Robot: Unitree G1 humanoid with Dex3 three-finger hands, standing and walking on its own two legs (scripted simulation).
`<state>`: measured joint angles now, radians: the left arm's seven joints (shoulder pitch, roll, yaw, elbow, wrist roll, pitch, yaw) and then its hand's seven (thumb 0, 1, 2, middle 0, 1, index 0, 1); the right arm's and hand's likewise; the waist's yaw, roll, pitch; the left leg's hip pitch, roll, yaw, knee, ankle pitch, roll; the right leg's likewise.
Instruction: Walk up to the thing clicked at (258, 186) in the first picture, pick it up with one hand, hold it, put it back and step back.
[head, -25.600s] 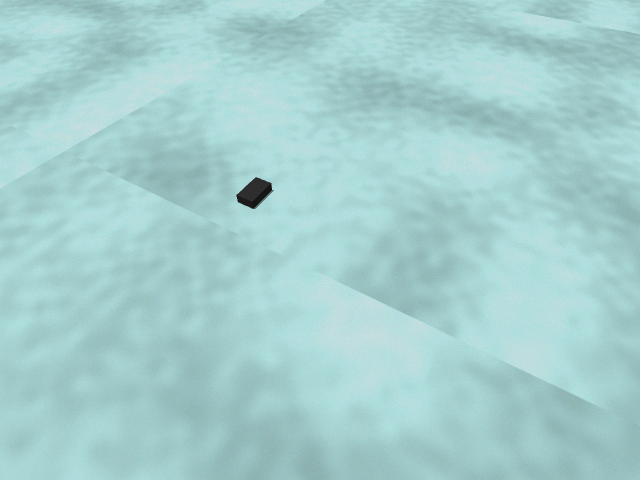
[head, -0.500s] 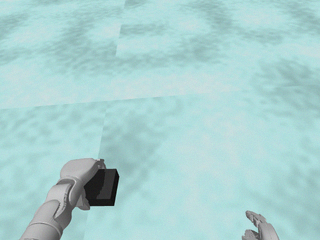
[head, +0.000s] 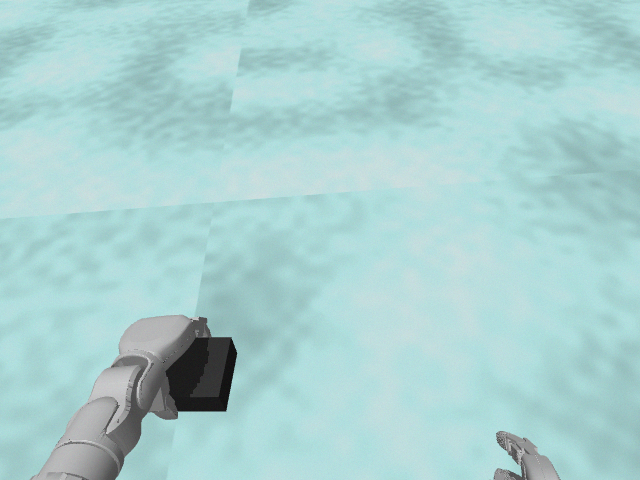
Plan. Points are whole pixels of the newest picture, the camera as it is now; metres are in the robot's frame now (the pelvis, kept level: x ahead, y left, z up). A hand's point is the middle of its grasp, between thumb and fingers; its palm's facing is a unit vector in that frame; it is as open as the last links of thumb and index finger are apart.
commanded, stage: crouch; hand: left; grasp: from above
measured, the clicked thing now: (176, 373) +0.29 +0.22 -0.06
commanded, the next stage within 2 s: lower in 1.90 s
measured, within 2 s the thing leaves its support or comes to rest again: neither
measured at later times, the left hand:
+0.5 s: hand (189, 402) +0.29 +0.23 -0.16, palm faces -0.44 +0.01 -0.90, open 11.4 cm
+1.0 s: hand (219, 427) +0.32 +0.25 -0.41, palm faces -0.49 -0.01 -0.87, open 11.4 cm
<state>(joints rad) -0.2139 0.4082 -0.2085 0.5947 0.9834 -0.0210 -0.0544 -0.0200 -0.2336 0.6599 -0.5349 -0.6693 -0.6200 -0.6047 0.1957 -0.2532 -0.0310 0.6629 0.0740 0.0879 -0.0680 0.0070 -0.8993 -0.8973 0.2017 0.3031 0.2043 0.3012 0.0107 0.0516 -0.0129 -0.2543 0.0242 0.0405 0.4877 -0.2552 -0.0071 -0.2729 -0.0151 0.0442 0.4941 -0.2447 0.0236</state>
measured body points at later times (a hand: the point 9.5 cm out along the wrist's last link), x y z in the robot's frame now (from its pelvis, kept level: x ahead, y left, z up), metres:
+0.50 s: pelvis -0.03 +0.00 -0.06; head +0.06 +0.01 +0.38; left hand +0.31 +0.23 -0.11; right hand +0.10 -0.28 -0.17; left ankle +0.00 +0.12 -0.74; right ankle +0.01 -0.14 -0.74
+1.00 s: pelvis -0.08 +0.01 -0.26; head +0.12 +0.03 +0.14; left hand +0.35 +0.25 -0.36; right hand -0.02 -0.26 -0.39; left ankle +0.00 +0.12 -0.74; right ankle +0.01 -0.13 -0.74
